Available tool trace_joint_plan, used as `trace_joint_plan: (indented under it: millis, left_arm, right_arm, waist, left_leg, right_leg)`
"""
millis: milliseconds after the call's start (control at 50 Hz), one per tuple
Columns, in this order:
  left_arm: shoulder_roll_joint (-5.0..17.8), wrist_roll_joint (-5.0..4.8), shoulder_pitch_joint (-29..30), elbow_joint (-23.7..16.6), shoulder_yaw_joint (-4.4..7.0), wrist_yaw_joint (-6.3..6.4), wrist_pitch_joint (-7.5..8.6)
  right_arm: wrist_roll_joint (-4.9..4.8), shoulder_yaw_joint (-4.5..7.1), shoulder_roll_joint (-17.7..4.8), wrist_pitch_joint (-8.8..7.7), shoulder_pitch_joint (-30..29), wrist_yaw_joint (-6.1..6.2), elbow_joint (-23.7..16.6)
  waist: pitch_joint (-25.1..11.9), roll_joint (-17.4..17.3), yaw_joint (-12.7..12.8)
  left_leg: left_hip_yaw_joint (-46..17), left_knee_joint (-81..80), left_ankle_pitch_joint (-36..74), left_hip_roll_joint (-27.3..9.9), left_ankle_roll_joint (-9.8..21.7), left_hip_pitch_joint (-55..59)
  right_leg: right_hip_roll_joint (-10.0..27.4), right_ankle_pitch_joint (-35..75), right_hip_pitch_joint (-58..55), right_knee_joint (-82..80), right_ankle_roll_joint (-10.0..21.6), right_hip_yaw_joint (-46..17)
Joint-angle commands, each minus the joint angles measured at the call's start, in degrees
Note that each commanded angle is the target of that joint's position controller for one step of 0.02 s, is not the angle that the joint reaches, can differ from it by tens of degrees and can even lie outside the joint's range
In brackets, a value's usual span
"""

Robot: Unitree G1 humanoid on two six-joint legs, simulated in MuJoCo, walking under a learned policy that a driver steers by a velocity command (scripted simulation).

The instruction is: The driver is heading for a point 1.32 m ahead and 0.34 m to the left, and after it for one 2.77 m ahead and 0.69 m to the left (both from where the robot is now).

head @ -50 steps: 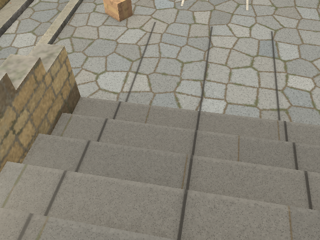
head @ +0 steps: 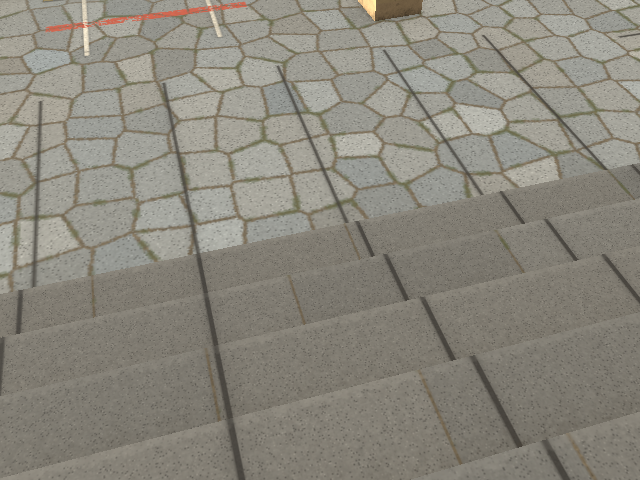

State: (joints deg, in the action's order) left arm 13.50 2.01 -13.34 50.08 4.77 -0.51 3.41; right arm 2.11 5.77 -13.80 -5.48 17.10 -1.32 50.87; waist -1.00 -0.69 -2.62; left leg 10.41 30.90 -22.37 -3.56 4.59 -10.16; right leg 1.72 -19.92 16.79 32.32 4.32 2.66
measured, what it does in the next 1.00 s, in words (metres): goes down, turning left: left foot 0.14 m lower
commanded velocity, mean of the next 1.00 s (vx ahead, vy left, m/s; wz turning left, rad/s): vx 0.43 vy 0.00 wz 0.40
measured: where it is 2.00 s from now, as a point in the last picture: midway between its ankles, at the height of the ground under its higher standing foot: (212, 366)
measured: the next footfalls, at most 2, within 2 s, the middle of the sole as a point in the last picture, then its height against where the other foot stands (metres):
left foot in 0.54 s outside the picture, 0.14 m lower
right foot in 1.02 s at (251, 458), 0.14 m lower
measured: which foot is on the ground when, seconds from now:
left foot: down 0.00-0.08, up 0.10-0.52, down 0.54-1.00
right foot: down 0.00-0.54, up 0.56-1.00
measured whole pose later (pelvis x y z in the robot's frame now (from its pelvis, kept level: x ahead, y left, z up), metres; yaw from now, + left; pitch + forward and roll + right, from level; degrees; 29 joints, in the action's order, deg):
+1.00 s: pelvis +0.51 +0.19 -0.24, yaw +28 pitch +2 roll +3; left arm 11.1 2.5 -3.8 46.3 -2.2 -2.7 3.9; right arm 3.3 -1.3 -8.7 -5.3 30.0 -0.4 59.0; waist -2.3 3.5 -7.4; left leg -2.4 61.4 -48.8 10.0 5.3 -13.6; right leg 3.3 14.8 26.4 24.7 2.2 0.3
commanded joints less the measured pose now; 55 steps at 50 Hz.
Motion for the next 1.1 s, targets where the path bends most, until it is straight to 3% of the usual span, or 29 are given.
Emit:
trace_joint_plan:
  millis: [20,60,100,120,180,240,300,340,400,480,520,560,580,600,620,680,700,760,800,840,920,940,960,980,1000,1020,1040,1060,1100]
  left_arm:
    - [1.1,0.45,4.0,-4.2,0.41,0.04,2.69]
    - [2.2,1.68,-4.7,-1.4,0.92,-0.06,4.15]
    - [6.8,3.63,-24.4,2.6,1.63,0.67,5.08]
    - [5.7,4.10,-25.5,3.6,0.77,0.34,5.16]
    - [1.2,0.97,-11.7,2.7,-1.48,-0.94,4.00]
    - [-4.6,3.38,-9.8,2.6,-3.80,1.98,3.10]
    - [-5.0,5.13,-15.4,6.8,-5.15,3.70,4.32]
    - [-4.6,3.96,-23.6,10.6,-5.75,4.21,4.93]
    - [-2.7,5.90,-21.4,10.4,-6.27,2.08,3.71]
    - [0.9,3.11,-22.5,13.7,-4.84,1.90,2.43]
    - [4.0,4.61,-20.7,13.4,-3.66,1.52,0.97]
    - [1.7,7.72,-25.1,14.3,-4.10,-2.27,-0.21]
    - [-7.8,7.23,-36.4,14.6,-6.39,-5.20,0.17]
    - [-1.6,2.69,-19.9,7.7,-4.93,-6.36,1.97]
    - [-0.6,0.14,-3.2,2.0,-4.76,-4.99,4.13]
    - [3.3,1.48,-3.3,1.7,-3.52,-0.65,4.64]
    - [-2.0,4.32,-5.5,2.2,-5.25,0.05,3.82]
    - [-2.1,4.01,-3.0,-0.1,-6.11,-0.46,1.54]
    - [-3.1,4.70,-0.9,-2.3,-7.40,-1.72,1.85]
    - [-1.4,3.15,2.7,-3.3,-7.89,-2.48,1.16]
    - [3.1,4.83,12.4,-8.3,-6.38,-3.39,-1.09]
    - [4.1,4.29,13.7,-8.1,-6.15,-3.56,-0.74]
    - [3.4,-4.22,15.3,-7.2,-4.64,-1.54,0.62]
    - [2.3,-4.92,14.8,-6.7,-4.92,-0.72,1.50]
    - [5.2,3.08,1.9,-0.8,-4.33,-1.95,1.37]
    - [8.4,3.64,-15.6,4.3,-1.33,-2.02,2.17]
    - [11.6,3.28,-34.5,8.9,0.37,-2.53,1.88]
    - [15.1,2.82,-28.3,6.0,0.15,-4.34,1.35]
    - [10.0,2.51,-17.8,4.2,0.15,-4.38,1.60]
  right_arm:
    - [0.01,1.43,-7.3,0.24,-3.8,0.17,-2.2]
    - [1.18,1.11,-6.1,0.41,-6.2,0.08,-2.2]
    - [2.33,-0.75,0.3,-1.02,-8.8,-1.05,-3.7]
    - [0.67,-1.14,0.5,-2.11,-9.7,-1.11,-4.1]
    - [1.95,-0.48,-1.2,-1.79,-5.8,-0.07,-1.6]
    - [3.02,-2.80,4.3,-0.64,-4.6,-3.19,-1.7]
    - [2.44,-3.84,3.9,0.14,-8.9,-4.11,-3.7]
    - [2.62,-4.28,3.2,0.73,-13.0,-3.09,-4.9]
    - [3.13,-4.91,2.5,1.44,-15.7,-2.59,-5.2]
    - [4.91,-5.08,1.6,1.70,-20.8,-2.66,-5.3]
    - [3.10,-3.95,-0.6,0.80,-10.3,-2.00,0.0]
    - [1.80,1.03,-12.1,-0.21,13.8,-1.45,8.0]
    - [2.85,1.99,-16.5,0.53,28.7,-1.79,10.8]
    - [3.45,1.36,-13.3,0.60,34.8,-2.69,13.9]
    - [1.21,1.54,-12.2,-0.60,27.1,-2.46,12.0]
    - [2.46,-2.85,-1.9,-0.60,9.5,-3.89,7.4]
    - [2.45,-5.26,3.5,-1.78,2.4,-2.99,5.8]
    - [1.87,-5.75,0.2,-2.79,0.6,-1.66,4.6]
    - [3.44,-6.96,3.0,-3.82,5.9,-0.07,5.4]
    - [3.37,-6.19,-1.0,-3.87,8.5,-0.04,6.2]
    - [3.09,-6.93,-1.0,-3.16,17.0,-1.21,8.0]
    - [2.10,-6.60,-1.9,-2.93,18.2,-0.72,8.2]
    - [-2.79,-3.67,-6.3,1.03,15.6,2.53,6.8]
    - [-1.50,-3.88,-5.7,3.17,18.0,4.18,7.6]
    - [3.67,-6.88,-0.5,1.02,18.6,0.47,8.1]
    - [4.63,-5.97,-2.6,0.45,17.6,-3.14,8.3]
    - [5.38,-6.73,1.5,-0.08,19.6,-6.06,8.9]
    - [3.51,-7.27,3.6,-0.28,25.0,-7.50,7.2]
    - [0.95,-6.65,-3.4,-0.04,4.5,-4.26,-3.0]
  waist:
    - [7.3,-5.0,2.4]
    - [4.4,-1.5,6.4]
    - [-0.3,13.7,14.7]
    - [6.1,9.2,14.4]
    - [6.6,3.6,6.3]
    - [7.1,3.5,4.4]
    - [6.9,2.6,6.2]
    - [6.3,4.6,9.4]
    - [9.7,4.3,8.4]
    - [12.8,0.3,9.7]
    - [9.7,-1.5,5.7]
    - [-5.3,-8.4,-2.3]
    - [-27.4,-16.7,-1.4]
    - [-21.6,-10.2,-10.0]
    - [-5.4,-6.6,-12.1]
    - [5.7,-1.2,0.8]
    - [6.7,3.5,5.3]
    - [3.6,-2.4,4.9]
    - [2.3,1.9,3.2]
    - [3.4,2.7,1.2]
    - [6.8,-1.5,-1.2]
    - [7.6,-1.7,-2.8]
    - [5.5,-4.8,-6.5]
    - [6.8,-3.9,-7.1]
    - [5.5,3.9,-0.5]
    - [1.7,2.8,7.0]
    - [-10.7,12.2,13.2]
    - [-19.0,16.0,7.2]
    - [-2.7,3.9,10.7]
  left_leg:
    - [-17.9,-19.0,-10.7,-13.2,12.2,-4.2]
    - [-13.3,-8.4,-5.5,-8.1,11.2,-9.8]
    - [-11.5,24.9,-12.9,6.4,5.2,-33.5]
    - [-22.4,27.7,-11.2,5.9,6.7,-43.0]
    - [-16.8,34.7,-2.1,0.8,5.6,-35.4]
    - [-13.8,31.6,16.1,-1.6,4.2,-25.5]
    - [-17.2,17.6,35.9,-5.5,2.4,-33.8]
    - [-15.9,11.0,41.0,-5.9,0.7,-40.7]
    - [-8.5,3.3,50.0,-3.3,1.1,-15.6]
    - [-9.2,-3.6,36.3,-4.2,1.0,-18.0]
    - [-5.8,-8.9,36.4,-1.9,-0.1,-7.4]
    - [-6.0,1.9,48.2,0.2,3.4,31.5]
    - [-22.3,12.1,65.7,-10.0,16.6,58.4]
    - [-39.4,0.1,47.3,-15.2,20.2,57.6]
    - [-40.0,-4.8,26.0,-14.6,17.9,44.1]
    - [-42.3,-9.9,7.1,-13.1,19.7,1.8]
    - [-38.8,-11.9,0.9,-10.7,16.0,-10.4]
    - [-30.2,-11.2,5.3,-4.1,16.2,-25.9]
    - [-26.3,-1.0,13.2,1.7,13.6,-27.4]
    - [-21.3,4.3,2.9,4.8,9.9,-32.8]
    - [-31.2,10.5,0.9,0.2,11.4,-22.4]
    - [-33.8,13.7,4.0,-1.2,11.5,-12.6]
    - [-27.3,17.3,15.8,0.2,8.5,-4.0]
    - [-26.9,22.1,20.4,1.3,7.9,-1.2]
    - [-31.9,29.4,22.5,-2.1,8.1,-3.4]
    - [-26.6,40.0,31.2,0.6,6.8,-13.7]
    - [-20.2,69.6,12.2,8.3,0.8,-32.5]
    - [-14.3,88.2,-22.2,12.6,-3.7,-49.4]
    - [-17.3,83.2,-12.3,6.5,-5.0,-72.1]
  right_leg:
    - [-2.7,2.3,-4.1,-3.8,2.6,3.1]
    - [-1.2,2.9,-16.2,-4.2,3.8,0.6]
    - [18.6,5.6,-36.0,-17.4,17.4,-32.6]
    - [23.9,5.2,-36.3,-21.8,18.1,-34.6]
    - [18.2,4.4,-22.2,-20.8,11.2,-13.9]
    - [13.3,13.7,-8.5,-19.7,6.9,-1.3]
    - [13.0,14.6,-14.4,-14.5,5.3,1.9]
    - [15.6,14.1,-21.3,-9.9,6.4,-1.1]
    - [12.2,0.1,4.1,-9.2,3.7,4.6]
    - [15.8,0.4,-5.8,-2.4,1.9,3.3]
    - [13.8,7.4,-9.0,9.1,0.9,5.8]
    - [7.7,6.3,7.1,37.9,-3.7,8.9]
    - [1.3,-26.4,16.8,64.6,-7.2,5.0]
    - [-3.7,-25.9,34.0,76.7,-7.3,-0.4]
    - [-1.1,-22.2,48.8,75.9,-5.2,-2.9]
    - [4.7,-7.4,33.7,62.0,-0.2,-9.3]
    - [8.1,7.7,27.6,44.7,1.7,-14.8]
    - [6.1,13.7,16.2,30.1,-0.8,-7.5]
    - [5.3,36.5,15.1,21.5,-2.0,-9.1]
    - [4.1,52.6,6.4,6.5,-3.2,-4.6]
    - [3.0,36.5,8.5,2.9,-3.6,-2.3]
    - [3.3,33.5,14.7,-2.3,-3.1,-3.3]
    - [1.6,34.3,16.1,-8.9,-2.6,-3.7]
    - [1.6,31.1,13.3,-14.2,-2.2,-3.6]
    - [1.9,34.5,3.3,-16.1,0.1,-0.1]
    - [-0.9,33.2,-17.6,-9.7,2.9,4.0]
    - [6.5,50.9,-45.8,5.0,13.6,-5.1]
    - [16.8,60.7,-55.9,5.0,25.0,-26.8]
    - [21.6,13.5,-43.8,-7.5,21.4,-40.2]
